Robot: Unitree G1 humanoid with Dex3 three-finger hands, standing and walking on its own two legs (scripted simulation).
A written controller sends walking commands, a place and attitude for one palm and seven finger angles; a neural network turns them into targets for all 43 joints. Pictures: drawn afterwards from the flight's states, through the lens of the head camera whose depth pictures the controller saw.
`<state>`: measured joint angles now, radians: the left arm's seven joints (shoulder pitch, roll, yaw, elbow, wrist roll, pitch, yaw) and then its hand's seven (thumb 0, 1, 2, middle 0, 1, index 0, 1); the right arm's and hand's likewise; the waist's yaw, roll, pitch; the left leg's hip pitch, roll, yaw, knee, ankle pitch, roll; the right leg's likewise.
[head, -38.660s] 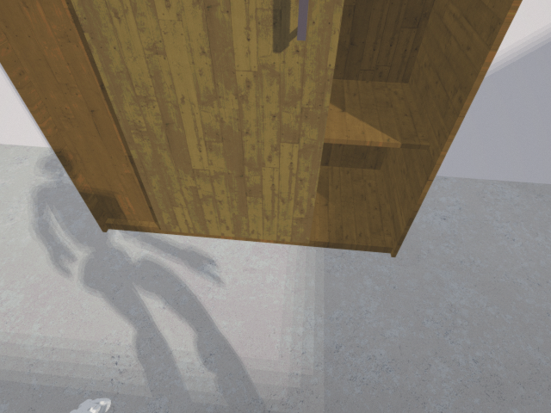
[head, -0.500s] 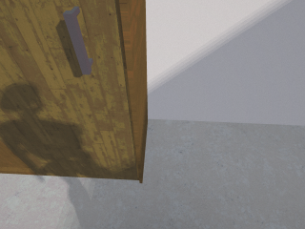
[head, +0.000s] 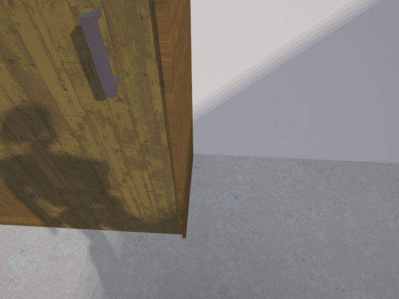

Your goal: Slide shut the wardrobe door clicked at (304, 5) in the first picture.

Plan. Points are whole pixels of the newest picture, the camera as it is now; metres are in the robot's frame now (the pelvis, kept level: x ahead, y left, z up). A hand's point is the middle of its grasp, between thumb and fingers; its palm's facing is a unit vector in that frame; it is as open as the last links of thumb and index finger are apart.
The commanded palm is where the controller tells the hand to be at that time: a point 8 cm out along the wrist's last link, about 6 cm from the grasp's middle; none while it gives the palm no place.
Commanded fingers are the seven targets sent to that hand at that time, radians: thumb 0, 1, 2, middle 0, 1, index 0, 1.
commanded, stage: look again from close up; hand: left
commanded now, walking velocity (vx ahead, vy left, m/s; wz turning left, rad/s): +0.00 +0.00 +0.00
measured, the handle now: (104, 54) +0.50 +0.22 +0.24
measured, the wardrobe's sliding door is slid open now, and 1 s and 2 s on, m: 0.01 0.01 0.01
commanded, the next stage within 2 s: raise the hand with hooked fingers in 0.30 s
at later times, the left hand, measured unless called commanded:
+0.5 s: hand out of the picture +0.06 +0.20 -0.12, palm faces +0.21 -0.94 -0.25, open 7.3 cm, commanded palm +0.10 +0.23 -0.05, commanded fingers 0.00 0.76 0.84 -0.21 -0.39 -0.21 -0.39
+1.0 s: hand (70, 285) +0.14 +0.22 +0.05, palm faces +0.09 -0.99 -0.05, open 9.7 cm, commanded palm +0.12 +0.27 +0.06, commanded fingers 0.00 0.18 0.59 -0.25 -0.76 -0.25 -0.76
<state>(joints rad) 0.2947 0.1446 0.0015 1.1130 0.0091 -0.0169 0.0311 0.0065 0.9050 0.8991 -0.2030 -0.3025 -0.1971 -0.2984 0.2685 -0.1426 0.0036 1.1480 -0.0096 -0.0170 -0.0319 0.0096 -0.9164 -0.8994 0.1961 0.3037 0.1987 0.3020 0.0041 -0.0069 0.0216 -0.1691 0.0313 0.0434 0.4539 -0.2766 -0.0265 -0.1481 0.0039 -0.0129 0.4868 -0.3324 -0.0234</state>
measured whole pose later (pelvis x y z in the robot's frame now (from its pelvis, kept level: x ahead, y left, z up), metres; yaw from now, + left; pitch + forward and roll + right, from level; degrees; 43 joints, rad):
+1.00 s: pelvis -0.05 +0.00 -0.04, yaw +5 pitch +4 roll -2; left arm 0.38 0.25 0.18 -0.11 -0.28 -0.33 -0.29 0.02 0.40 0.69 -0.24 -0.63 -0.23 -0.62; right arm 0.20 -0.24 0.03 0.53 0.04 -0.24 -0.07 0.01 -0.91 -0.90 0.20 0.30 0.20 0.30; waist 0.05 0.02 -0.05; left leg -0.56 0.03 -0.06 0.89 -0.40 -0.02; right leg -0.46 0.00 -0.11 0.84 -0.44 -0.02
